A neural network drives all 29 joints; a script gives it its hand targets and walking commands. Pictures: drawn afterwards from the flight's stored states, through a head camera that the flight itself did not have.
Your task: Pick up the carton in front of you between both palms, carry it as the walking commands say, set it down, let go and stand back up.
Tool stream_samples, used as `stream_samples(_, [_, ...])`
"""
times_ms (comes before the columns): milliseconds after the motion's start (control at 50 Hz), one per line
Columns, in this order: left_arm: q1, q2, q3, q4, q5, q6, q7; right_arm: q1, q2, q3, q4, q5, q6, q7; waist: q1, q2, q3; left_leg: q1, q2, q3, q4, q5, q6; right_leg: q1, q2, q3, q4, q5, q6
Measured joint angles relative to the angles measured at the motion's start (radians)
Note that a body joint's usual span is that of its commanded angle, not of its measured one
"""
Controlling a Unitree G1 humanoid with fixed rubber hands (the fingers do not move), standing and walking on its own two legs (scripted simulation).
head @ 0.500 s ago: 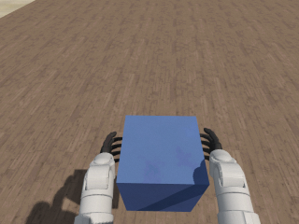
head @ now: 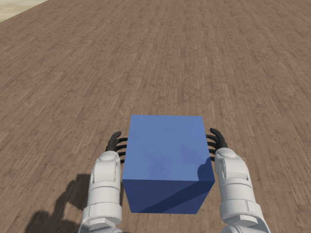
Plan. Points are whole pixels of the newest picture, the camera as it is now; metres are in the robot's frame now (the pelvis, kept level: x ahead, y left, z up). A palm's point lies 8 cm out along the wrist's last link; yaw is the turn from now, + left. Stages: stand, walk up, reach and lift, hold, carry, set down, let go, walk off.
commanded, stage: set down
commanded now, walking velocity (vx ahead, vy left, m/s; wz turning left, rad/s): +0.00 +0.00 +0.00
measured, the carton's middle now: (165, 166) +0.31 +0.00 -0.04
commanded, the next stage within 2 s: none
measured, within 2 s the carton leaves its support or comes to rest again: neither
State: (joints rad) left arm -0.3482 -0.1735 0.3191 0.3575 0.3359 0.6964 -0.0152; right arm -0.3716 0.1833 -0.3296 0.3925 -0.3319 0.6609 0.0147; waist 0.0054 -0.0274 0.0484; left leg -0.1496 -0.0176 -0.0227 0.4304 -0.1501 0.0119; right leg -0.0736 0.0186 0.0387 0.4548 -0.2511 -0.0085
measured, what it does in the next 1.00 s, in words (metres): lowers itself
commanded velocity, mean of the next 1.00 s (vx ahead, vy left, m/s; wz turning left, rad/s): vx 0.00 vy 0.00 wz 0.00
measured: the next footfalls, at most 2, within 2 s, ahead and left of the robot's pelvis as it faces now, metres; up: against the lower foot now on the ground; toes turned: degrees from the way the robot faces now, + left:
none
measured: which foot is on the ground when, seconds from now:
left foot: down 0.00-1.00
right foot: down 0.00-1.00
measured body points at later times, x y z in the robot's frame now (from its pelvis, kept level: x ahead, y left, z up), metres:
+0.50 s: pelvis -0.02 +0.01 -0.07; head +0.20 +0.02 +0.33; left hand +0.38 +0.13 -0.17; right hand +0.36 -0.17 -0.15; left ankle +0.06 +0.11 -0.74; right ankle +0.01 -0.12 -0.74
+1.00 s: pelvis -0.03 +0.02 -0.20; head +0.22 +0.03 +0.17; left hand +0.44 +0.12 -0.31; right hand +0.40 -0.18 -0.29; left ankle +0.06 +0.11 -0.74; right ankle +0.01 -0.12 -0.74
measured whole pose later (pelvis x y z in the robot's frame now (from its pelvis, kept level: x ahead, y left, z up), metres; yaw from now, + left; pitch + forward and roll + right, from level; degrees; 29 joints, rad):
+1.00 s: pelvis -0.03 +0.02 -0.20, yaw -5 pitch +45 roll -3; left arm -0.85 0.00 0.35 0.72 0.21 0.22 0.05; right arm -0.80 0.09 -0.48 0.63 -0.18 0.21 -0.07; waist -0.05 0.00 -0.23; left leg -1.83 -0.10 -0.08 1.47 -0.43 0.00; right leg -1.75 0.11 0.07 1.49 -0.54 0.05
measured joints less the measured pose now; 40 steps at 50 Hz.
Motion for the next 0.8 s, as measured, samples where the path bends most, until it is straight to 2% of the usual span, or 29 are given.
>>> stream_samples(100, [-0.146, 0.012, 0.126, 0.149, 0.052, -0.072, -0.023, -0.154, 0.021, -0.136, 0.155, -0.079, -0.079, 0.003, -0.004, -0.008, 0.042, -0.055, -0.021, -0.039, 0.097, -0.044, 0.001, -0.062, 0.022, 0.031, 0.090, -0.029, -0.006])
stream_samples(220, [-0.260, 0.000, 0.223, 0.262, 0.141, -0.179, -0.039, -0.250, 0.015, -0.241, 0.227, -0.153, -0.165, 0.022, -0.017, -0.014, 0.065, -0.207, -0.027, -0.047, 0.203, -0.079, -0.002, -0.212, 0.033, 0.037, 0.187, -0.058, 0.006])
stream_samples(260, [-0.265, 0.005, 0.216, 0.268, 0.138, -0.225, -0.037, -0.257, 0.016, -0.241, 0.221, -0.157, -0.203, 0.023, -0.024, -0.014, 0.070, -0.284, -0.029, -0.049, 0.232, -0.083, -0.002, -0.289, 0.035, 0.037, 0.216, -0.062, 0.012])
stream_samples(380, [-0.263, 0.039, 0.144, 0.258, 0.078, -0.399, -0.014, -0.244, 0.015, -0.209, 0.189, -0.095, -0.381, 0.003, -0.047, -0.006, 0.056, -0.598, -0.037, -0.055, 0.337, -0.089, -0.003, -0.601, 0.039, 0.030, 0.326, -0.076, 0.019])
stream_samples(500, [-0.245, 0.061, 0.054, 0.212, -0.060, -0.512, 0.041, -0.219, -0.030, -0.123, 0.148, 0.063, -0.495, -0.023, -0.044, 0.015, -0.024, -0.948, -0.046, -0.053, 0.495, -0.126, -0.003, -0.954, 0.049, 0.036, 0.491, -0.119, 0.031])
stream_samples(560, [-0.239, 0.083, 0.020, 0.199, -0.109, -0.538, 0.052, -0.209, -0.038, -0.086, 0.123, 0.117, -0.512, -0.040, -0.045, 0.016, -0.095, -1.095, -0.051, -0.055, 0.572, -0.150, -0.007, -1.102, 0.058, 0.043, 0.569, -0.144, 0.036])
stream_samples(640, [-0.260, 0.106, -0.004, 0.197, -0.151, -0.531, 0.061, -0.227, -0.041, -0.079, 0.109, 0.146, -0.502, -0.054, -0.051, 0.019, -0.172, -1.240, -0.059, -0.060, 0.664, -0.179, -0.011, -1.245, 0.064, 0.041, 0.663, -0.178, 0.039])
stream_samples(700, [-0.301, 0.109, 0.012, 0.225, -0.143, -0.519, 0.060, -0.262, -0.048, -0.096, 0.122, 0.156, -0.480, -0.056, -0.048, 0.021, -0.211, -1.319, -0.063, -0.061, 0.729, -0.201, -0.013, -1.322, 0.070, 0.038, 0.727, -0.201, 0.041])
stream_samples(800, [-0.352, 0.123, 0.032, 0.264, -0.128, -0.482, 0.060, -0.326, -0.053, -0.131, 0.173, 0.129, -0.448, -0.056, -0.056, 0.027, -0.273, -1.445, -0.069, -0.061, 0.832, -0.234, -0.013, -1.444, 0.077, 0.035, 0.829, -0.236, 0.045])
